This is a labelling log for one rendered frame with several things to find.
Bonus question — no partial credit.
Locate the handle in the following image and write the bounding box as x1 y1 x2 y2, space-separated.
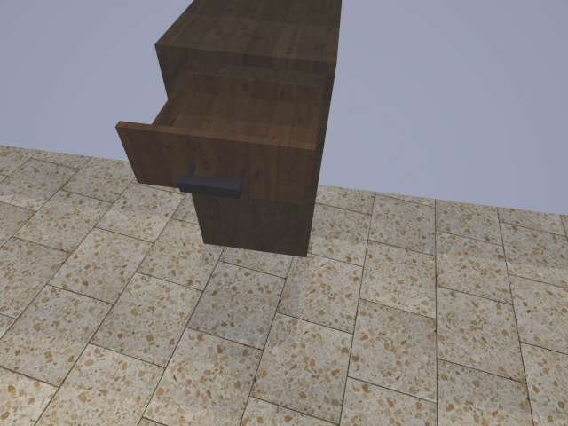
177 163 245 200

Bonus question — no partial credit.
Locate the drawer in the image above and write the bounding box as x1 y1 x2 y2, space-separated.
115 71 323 205

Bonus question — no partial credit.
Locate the cabinet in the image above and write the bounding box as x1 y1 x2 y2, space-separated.
154 0 342 257

